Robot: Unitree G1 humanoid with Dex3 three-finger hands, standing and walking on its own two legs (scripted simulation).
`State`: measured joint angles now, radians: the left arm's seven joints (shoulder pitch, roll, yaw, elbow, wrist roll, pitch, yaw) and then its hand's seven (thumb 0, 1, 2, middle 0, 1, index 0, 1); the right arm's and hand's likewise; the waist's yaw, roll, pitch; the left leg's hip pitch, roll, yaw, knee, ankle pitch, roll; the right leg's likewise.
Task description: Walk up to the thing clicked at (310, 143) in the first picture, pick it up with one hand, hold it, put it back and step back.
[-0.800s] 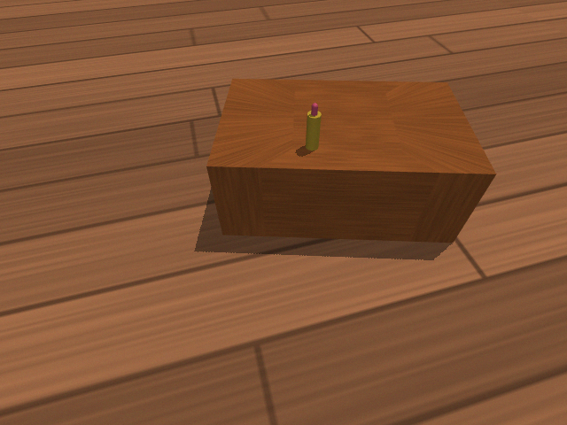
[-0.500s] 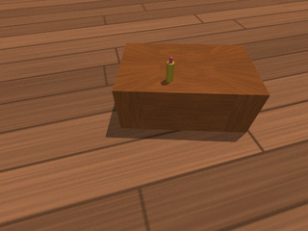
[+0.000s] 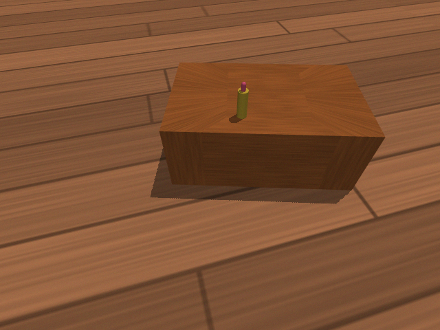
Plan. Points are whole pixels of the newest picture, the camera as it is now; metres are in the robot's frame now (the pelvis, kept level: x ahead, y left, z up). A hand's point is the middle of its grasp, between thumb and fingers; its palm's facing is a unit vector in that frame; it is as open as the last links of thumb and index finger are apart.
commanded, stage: stand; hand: right
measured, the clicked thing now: (242, 99) +1.10 -0.09 -0.27
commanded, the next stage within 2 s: walk up in 0.32 s
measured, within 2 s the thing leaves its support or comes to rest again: neither
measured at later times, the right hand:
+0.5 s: hand out of the picture +0.09 -0.26 -0.16, palm faces -0.06 +0.93 -0.36, open 7.4 cm
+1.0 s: hand (304, 309) +0.20 -0.16 -0.16, palm faces +0.04 +0.94 -0.33, open 7.4 cm
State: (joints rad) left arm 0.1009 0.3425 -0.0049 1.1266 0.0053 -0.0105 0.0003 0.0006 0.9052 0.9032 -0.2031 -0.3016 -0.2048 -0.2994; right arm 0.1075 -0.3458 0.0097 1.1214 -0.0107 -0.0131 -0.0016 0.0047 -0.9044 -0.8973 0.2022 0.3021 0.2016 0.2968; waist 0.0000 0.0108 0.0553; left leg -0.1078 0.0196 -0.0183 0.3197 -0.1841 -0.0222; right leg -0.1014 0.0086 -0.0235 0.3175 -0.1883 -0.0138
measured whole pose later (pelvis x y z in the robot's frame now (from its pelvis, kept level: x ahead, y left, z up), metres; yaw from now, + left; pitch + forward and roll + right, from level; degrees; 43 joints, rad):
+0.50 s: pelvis +0.02 +0.02 +0.00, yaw +0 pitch -1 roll -1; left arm 0.23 0.37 0.06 1.04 0.03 -0.06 -0.03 0.00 0.90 0.90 -0.21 -0.30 -0.21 -0.30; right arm 0.18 -0.42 -0.07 1.03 -0.05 0.00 0.06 0.01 -0.90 -0.90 0.20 0.30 0.20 0.30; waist 0.02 0.04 0.04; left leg -0.34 0.03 -0.01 0.78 -0.42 0.02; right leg -0.10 0.00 -0.01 0.37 -0.26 -0.04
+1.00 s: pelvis +0.20 +0.10 -0.01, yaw -2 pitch -3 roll +1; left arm 0.24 0.42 0.05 0.92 0.01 -0.05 -0.06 0.00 0.91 0.90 -0.20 -0.30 -0.20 -0.30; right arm 0.35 -0.39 -0.07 0.90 -0.02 -0.05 0.07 0.01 -0.90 -0.90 0.21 0.30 0.20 0.30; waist -0.04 0.00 0.09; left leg -0.09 0.01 0.09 0.48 -0.35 0.02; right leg -0.45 -0.07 -0.01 0.71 -0.27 -0.02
